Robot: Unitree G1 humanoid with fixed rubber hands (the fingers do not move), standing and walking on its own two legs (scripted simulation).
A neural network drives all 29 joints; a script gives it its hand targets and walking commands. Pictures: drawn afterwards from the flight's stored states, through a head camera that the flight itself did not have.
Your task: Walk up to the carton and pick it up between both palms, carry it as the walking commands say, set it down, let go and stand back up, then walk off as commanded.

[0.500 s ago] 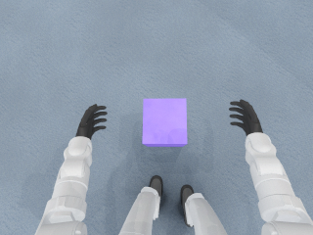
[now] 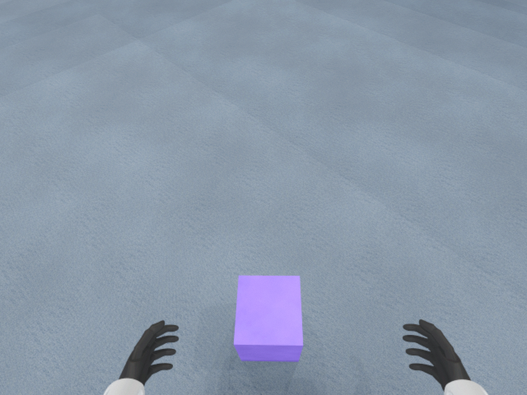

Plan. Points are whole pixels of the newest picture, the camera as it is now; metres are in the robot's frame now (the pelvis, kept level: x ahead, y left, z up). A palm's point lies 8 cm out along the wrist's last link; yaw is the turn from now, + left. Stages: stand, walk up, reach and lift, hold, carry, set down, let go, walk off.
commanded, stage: let go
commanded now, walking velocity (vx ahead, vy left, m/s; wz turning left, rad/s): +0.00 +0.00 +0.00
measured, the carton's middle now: (269, 319) +0.41 +0.05 -0.65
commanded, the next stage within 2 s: stand in 0.42 s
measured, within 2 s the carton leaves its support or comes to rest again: neither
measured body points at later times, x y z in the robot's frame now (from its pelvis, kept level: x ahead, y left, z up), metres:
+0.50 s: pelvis +0.01 +0.00 +0.00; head +0.00 +0.00 +0.45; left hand +0.16 +0.25 -0.08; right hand +0.16 -0.25 -0.08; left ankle +0.00 +0.10 -0.74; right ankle -0.04 -0.09 -0.74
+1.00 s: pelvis +0.05 +0.00 -0.01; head +0.04 +0.00 +0.44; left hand +0.13 +0.26 -0.13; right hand +0.12 -0.27 -0.13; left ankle +0.00 +0.10 -0.74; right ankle -0.04 -0.09 -0.74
